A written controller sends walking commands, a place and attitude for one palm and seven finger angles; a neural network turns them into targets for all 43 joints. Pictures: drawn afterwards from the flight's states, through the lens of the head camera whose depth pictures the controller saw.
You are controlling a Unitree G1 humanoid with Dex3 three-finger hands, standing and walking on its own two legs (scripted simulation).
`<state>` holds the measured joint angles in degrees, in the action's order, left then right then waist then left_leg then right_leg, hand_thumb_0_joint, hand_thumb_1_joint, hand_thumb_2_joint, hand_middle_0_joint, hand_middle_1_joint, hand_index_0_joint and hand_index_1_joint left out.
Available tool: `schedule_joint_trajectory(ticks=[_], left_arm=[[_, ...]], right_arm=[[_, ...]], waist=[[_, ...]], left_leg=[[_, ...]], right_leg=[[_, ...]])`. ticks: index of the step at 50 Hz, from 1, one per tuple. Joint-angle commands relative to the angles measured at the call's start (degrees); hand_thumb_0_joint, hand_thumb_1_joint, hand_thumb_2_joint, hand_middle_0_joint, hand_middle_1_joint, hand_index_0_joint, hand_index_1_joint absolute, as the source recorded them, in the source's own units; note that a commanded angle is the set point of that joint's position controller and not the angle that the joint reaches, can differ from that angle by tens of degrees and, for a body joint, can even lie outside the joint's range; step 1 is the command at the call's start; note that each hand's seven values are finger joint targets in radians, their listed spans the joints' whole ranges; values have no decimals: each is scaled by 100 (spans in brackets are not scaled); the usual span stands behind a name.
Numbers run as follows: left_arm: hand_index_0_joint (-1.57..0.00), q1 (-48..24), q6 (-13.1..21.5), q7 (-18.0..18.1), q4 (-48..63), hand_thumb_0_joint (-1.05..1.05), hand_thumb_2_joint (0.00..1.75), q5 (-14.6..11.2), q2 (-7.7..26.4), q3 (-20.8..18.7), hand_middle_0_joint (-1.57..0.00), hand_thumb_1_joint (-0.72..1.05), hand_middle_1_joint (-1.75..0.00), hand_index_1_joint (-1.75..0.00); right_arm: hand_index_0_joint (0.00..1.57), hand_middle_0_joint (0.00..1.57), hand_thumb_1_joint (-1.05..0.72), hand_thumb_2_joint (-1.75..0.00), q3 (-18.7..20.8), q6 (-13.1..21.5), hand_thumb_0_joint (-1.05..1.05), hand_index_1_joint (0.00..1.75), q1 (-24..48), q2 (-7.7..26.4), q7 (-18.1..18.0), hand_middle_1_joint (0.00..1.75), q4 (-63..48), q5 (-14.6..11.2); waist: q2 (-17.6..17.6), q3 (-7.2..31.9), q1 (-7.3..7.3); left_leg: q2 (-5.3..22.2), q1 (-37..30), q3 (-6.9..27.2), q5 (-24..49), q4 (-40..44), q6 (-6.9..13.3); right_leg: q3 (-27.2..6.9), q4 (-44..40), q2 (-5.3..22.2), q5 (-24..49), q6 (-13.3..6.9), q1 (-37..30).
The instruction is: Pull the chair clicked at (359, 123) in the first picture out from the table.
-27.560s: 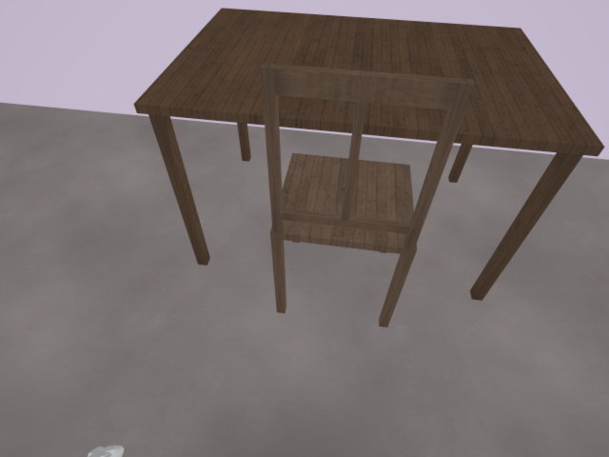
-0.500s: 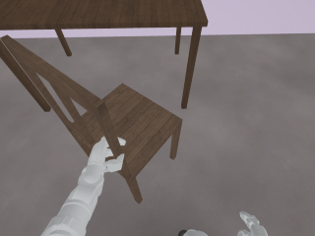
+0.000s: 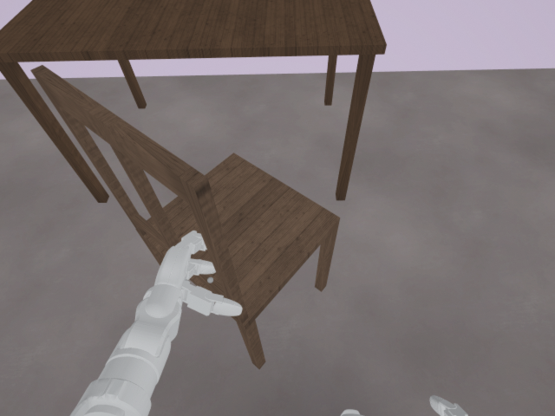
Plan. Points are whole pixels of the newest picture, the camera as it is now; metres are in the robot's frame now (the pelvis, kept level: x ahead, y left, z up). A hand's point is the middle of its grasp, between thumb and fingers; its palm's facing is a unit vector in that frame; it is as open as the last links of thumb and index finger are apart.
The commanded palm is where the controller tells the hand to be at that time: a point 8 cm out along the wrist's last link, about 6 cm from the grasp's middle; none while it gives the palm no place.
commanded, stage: open the thumb and straighten the fingers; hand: left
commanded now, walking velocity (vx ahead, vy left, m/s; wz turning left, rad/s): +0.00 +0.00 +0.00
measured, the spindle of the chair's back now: (155, 210) +0.49 +0.24 -0.04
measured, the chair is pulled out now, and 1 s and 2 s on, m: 0.46 0.46 0.46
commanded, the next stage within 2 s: draw the fingers out of the gap in 0.32 s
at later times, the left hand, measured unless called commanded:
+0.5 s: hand (199, 283) +0.33 +0.13 -0.04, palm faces -0.11 -0.96 -0.26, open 17.4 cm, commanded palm +0.31 +0.18 -0.01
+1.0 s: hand (191, 333) +0.25 +0.13 -0.03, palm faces -0.10 -0.96 -0.26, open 17.5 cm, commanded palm +0.23 +0.18 -0.01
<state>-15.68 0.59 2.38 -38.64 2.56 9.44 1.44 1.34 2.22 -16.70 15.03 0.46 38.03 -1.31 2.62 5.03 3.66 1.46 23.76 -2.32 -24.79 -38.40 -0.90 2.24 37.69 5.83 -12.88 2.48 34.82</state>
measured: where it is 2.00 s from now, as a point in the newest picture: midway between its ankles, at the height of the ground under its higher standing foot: outside the picture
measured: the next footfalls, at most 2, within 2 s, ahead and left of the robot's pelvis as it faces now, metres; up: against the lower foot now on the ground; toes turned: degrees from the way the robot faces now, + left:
none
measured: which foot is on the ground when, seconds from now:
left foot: down 0.00-1.00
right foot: down 0.00-1.00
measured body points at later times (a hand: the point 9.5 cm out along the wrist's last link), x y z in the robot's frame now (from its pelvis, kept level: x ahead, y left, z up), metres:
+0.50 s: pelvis +0.00 -0.01 -0.01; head +0.05 -0.03 +0.44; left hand +0.33 +0.18 -0.02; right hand +0.11 -0.27 -0.12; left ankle -0.07 +0.13 -0.72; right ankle +0.05 -0.15 -0.72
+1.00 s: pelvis +0.00 -0.01 -0.01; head +0.03 -0.03 +0.44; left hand +0.25 +0.18 -0.01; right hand +0.16 -0.25 -0.10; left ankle -0.07 +0.13 -0.72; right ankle +0.05 -0.15 -0.72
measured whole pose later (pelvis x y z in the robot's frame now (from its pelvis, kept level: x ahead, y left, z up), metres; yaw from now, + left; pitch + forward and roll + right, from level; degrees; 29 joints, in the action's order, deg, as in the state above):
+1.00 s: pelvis +0.00 -0.01 -0.01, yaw +2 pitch +9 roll +0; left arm 6.7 -4.3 -2.2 -13.0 1.9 11.8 2.6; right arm -0.9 7.1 -14.4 14.5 -1.5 31.2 -1.4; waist 3.0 5.5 1.8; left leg 1.8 25.2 0.3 -27.2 -43.5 -1.9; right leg 4.4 43.3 6.1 -16.4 1.6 35.5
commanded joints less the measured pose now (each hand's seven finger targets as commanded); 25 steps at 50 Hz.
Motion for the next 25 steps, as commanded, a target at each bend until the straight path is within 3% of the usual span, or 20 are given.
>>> schedule_joint_trajectory(ticks=[1,2,4,5,6,7,8,9,12,14,17,19,20,21,22,23,25], left_arm=[[-20,-1570,260,-59,1220,0,20,-71,220,13,-20,-55,-58,-58],[-18,-1579,271,-57,1298,0,20,-28,332,-32,-18,-55,-51,-51],[-13,-1469,255,-21,1333,0,20,11,337,-75,-13,-55,-36,-36],[-10,-1891,282,50,1414,0,20,119,1399,-857,-10,-55,-29,-29],[-7,-1808,275,41,1463,0,20,153,1209,-722,-7,-55,-22,-22],[-5,-1841,266,71,1494,0,20,184,1451,-887,-5,-55,-14,-14],[-2,-1803,266,52,1553,0,20,164,1136,-681,-2,-55,-7,-7],[0,-1554,241,24,1408,0,20,138,1113,-711,0,-55,0,0],[0,-1513,147,-174,1400,0,20,-19,849,-482,0,-55,0,0],[0,-1470,51,-330,1298,0,20,-123,650,-304,0,-55,0,0],[0,-1339,-11,-469,1353,0,20,-165,766,-342,0,-55,0,0],[0,-1440,-13,-494,1395,0,20,-186,628,-221,0,-55,0,0],[0,-1623,17,-463,1500,0,20,-154,848,-358,0,-55,0,0],[0,-1908,100,-390,1716,0,20,-65,2053,-1275,0,-55,0,0],[0,-1531,127,-390,1750,0,20,-16,2051,-1269,0,-55,0,0],[0,-1344,157,-391,1843,0,20,-29,1765,-1097,0,-55,0,0],[0,-810,186,-447,1967,0,20,-78,1252,-757,0,-55,0,0]], right_arm=[[20,20,-90,-90,282,239,0,30,-57,737,-62,30,-774,2],[20,20,-90,-90,287,242,0,30,-60,753,-66,30,-780,7],[20,20,-90,-90,274,228,0,30,-91,728,-71,30,-809,12],[20,20,-90,-90,258,175,0,30,-121,821,-128,30,-768,25],[20,20,-90,-90,231,149,0,30,-88,726,-145,30,-829,39],[20,20,-90,-90,218,130,0,30,-64,748,-174,30,-860,28],[20,20,-90,-90,193,141,0,30,-54,669,-176,30,-890,31],[20,20,-90,-90,187,139,0,30,-48,666,-180,30,-901,20],[20,20,-90,-90,186,149,0,30,-33,688,-176,30,-926,-3],[20,20,-90,-90,184,171,0,30,-52,709,-168,30,-929,-21],[20,20,-90,-90,204,190,0,30,-60,756,-174,30,-977,-41],[20,20,-90,-90,191,204,0,30,-49,743,-177,30,-991,-41],[20,20,-90,-90,198,212,0,30,-61,766,-187,30,-988,-32],[20,20,-90,-90,199,178,0,30,-98,859,-243,30,-954,-6],[20,20,-90,-90,195,141,0,30,-34,801,-262,30,-1020,6],[20,20,-90,-90,170,151,0,30,-49,724,-262,30,-1093,-1],[20,20,-90,-90,178,220,0,30,11,669,-229,30,-1132,-16]], waist=[[-546,1621,79],[-421,1666,60],[-492,1609,38],[-589,1607,-20],[-428,1695,-43],[-448,1633,-71],[-416,1637,-33],[-440,1587,-79],[-299,1625,-2],[-429,1582,62],[-454,1624,74],[-469,1532,117],[-435,1542,121],[-435,1756,-9],[-258,1824,-127],[-349,1908,-97],[-170,1854,-127]], left_leg=[[-169,365,50,2048,437,40],[-166,348,63,2123,409,30],[-179,399,70,2153,362,30],[-197,567,92,1992,358,55],[-248,597,44,1893,371,76],[-246,671,68,1821,374,82],[-257,640,42,1846,373,85],[-247,692,38,1812,359,77],[-250,624,7,1825,296,75],[-257,656,9,1704,258,80],[-263,726,13,1702,210,83],[-279,759,10,1586,189,98],[-282,788,28,1524,175,99],[-299,853,60,1555,176,126],[-318,834,30,1603,208,125],[-326,800,39,1713,228,133],[-293,700,-4,1877,231,92]], right_leg=[[300,98,-460,1347,-318,-1625],[287,134,-451,1357,-324,-1600],[296,191,-460,1351,-318,-1557],[233,208,-432,1318,-302,-1688],[198,221,-428,1291,-290,-1830],[194,221,-420,1220,-299,-1829],[192,222,-421,1282,-288,-1863],[205,228,-418,1225,-290,-1829],[200,176,-434,1272,-286,-1768],[223,146,-449,1181,-264,-1683],[226,154,-444,1236,-271,-1724],[232,144,-442,1135,-250,-1603],[211,150,-434,1055,-249,-1590],[138,188,-402,1115,-248,-1907],[110,219,-397,1155,-251,-2054],[138,241,-397,1307,-255,-2169],[168,240,-396,1450,-268,-2091]])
